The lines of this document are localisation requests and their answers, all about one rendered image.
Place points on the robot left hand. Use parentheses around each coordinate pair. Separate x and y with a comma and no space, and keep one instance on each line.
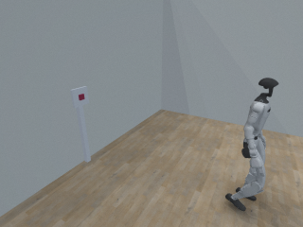
(263,140)

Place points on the robot left thigh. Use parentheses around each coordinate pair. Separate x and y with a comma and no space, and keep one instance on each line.
(261,151)

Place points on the button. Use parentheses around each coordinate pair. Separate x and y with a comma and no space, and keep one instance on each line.
(81,97)

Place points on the robot right forearm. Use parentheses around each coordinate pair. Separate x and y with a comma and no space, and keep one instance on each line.
(248,134)

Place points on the panel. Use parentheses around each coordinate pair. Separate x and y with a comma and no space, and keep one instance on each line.
(78,104)

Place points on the right robot upper arm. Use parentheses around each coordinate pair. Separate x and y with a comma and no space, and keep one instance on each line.
(256,111)

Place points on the robot right hand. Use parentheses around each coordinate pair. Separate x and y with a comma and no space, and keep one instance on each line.
(255,162)

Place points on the robot torso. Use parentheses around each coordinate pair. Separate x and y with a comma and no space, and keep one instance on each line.
(258,126)

